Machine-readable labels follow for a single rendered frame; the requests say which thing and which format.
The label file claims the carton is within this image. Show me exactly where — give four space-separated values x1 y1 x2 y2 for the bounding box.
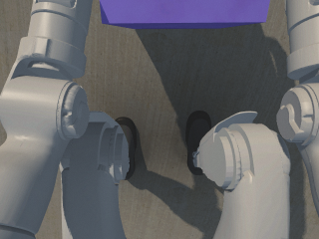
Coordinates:
99 0 270 29

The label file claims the right robot upper arm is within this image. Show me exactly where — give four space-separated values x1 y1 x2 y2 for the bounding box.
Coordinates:
276 83 319 217

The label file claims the robot right shin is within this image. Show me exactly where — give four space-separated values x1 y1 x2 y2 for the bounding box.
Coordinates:
192 111 291 182

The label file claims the robot right thigh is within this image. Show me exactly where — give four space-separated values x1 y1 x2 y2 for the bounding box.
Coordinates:
208 123 290 239

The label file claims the right robot forearm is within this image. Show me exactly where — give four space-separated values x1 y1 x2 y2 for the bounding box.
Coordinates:
284 0 319 85

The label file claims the left robot forearm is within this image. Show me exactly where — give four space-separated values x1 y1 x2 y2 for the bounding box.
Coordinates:
0 0 93 125

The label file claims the left robot upper arm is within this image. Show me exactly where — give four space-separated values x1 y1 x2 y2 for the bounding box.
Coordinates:
0 75 90 239

